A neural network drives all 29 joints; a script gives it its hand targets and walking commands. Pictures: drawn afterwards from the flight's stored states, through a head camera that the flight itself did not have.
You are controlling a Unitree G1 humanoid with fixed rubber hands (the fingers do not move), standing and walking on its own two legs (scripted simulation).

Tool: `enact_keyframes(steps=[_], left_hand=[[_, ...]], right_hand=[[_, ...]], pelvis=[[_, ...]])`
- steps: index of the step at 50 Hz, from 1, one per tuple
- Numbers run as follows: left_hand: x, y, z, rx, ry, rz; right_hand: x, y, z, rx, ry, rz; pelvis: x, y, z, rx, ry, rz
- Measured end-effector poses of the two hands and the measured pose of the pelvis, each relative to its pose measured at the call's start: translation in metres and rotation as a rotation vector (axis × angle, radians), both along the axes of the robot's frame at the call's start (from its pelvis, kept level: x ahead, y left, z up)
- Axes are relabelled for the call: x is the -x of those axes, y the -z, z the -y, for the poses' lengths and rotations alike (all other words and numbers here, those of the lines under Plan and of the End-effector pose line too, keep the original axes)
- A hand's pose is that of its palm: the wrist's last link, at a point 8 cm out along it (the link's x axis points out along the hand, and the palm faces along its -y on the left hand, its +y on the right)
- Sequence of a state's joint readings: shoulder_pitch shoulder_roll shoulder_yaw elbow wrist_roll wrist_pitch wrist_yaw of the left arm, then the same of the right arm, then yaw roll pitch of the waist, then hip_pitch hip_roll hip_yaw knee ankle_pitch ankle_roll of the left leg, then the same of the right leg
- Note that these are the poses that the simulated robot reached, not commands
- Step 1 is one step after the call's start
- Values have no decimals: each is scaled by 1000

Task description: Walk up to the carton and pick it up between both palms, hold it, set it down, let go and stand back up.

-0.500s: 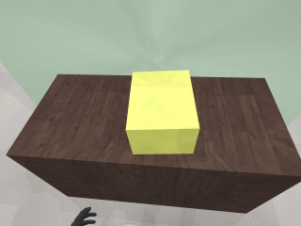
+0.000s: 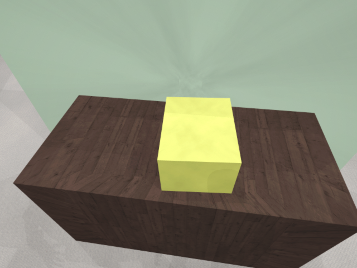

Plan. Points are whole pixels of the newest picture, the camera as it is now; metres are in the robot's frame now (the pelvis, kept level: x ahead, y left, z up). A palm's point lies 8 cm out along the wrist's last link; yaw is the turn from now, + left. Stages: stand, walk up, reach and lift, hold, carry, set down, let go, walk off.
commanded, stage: walk up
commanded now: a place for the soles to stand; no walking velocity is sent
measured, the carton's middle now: (197, 142) +0.53 -0.02 -0.09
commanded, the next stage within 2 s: reach and lift in 1.62 s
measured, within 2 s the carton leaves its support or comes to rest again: neither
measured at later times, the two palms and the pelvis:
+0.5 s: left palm out of the picture +0.06 +0.25 -0.14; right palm out of the picture +0.05 -0.24 -0.14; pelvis +0.03 +0.00 +0.00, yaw +2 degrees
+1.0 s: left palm out of the picture +0.03 +0.25 -0.14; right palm out of the picture +0.04 -0.24 -0.14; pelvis +0.03 -0.01 +0.00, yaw +5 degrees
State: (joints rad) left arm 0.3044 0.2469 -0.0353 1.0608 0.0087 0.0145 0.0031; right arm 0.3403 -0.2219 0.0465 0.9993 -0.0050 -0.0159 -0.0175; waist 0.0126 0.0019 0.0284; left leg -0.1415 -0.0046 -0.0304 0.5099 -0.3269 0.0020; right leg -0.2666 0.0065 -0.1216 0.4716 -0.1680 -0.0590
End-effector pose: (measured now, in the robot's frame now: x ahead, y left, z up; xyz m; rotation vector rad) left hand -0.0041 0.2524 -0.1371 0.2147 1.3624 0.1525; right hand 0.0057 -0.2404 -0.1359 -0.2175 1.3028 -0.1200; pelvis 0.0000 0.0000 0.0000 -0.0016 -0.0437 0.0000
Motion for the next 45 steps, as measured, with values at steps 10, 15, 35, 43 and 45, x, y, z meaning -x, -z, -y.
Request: enact_keyframes(steps=[10,15,35,43,45], left_hand=[[-33,-1,8,13,-3,39],[-50,-1,10,18,0,59],[-63,0,2,0,-18,66],[-46,0,2,-2,-37,39],[-42,0,3,-2,-41,30]], right_hand=[[-25,0,-5,-8,-25,-3],[-32,0,-4,-1,-24,-11],[-48,0,-4,9,-41,-8],[-43,1,-3,7,-51,-19],[-41,1,-2,8,-54,-23]], pelvis=[[-16,-2,1,6,-16,-22],[-24,-2,1,9,-23,-26],[-30,-1,1,9,-49,-17],[-26,-2,2,8,-58,-11],[-25,-2,2,7,-62,-10]])
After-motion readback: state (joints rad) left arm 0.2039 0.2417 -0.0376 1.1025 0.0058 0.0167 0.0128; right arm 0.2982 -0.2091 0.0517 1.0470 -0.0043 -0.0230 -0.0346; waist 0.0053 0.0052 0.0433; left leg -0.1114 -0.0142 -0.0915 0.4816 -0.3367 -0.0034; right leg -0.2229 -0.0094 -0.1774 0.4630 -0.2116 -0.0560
